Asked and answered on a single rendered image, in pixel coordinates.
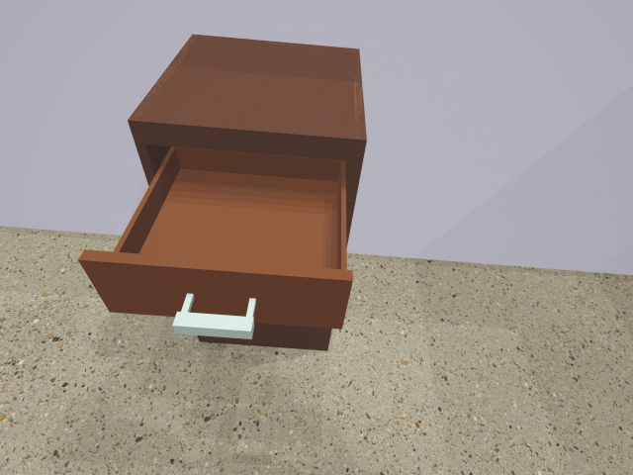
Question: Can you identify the drawer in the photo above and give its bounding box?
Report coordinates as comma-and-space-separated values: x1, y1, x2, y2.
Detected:
78, 146, 353, 330

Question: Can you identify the cabinet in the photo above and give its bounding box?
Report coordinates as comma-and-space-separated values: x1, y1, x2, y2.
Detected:
128, 35, 367, 351

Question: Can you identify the handle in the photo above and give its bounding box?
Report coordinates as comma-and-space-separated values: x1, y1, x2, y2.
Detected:
172, 293, 256, 339

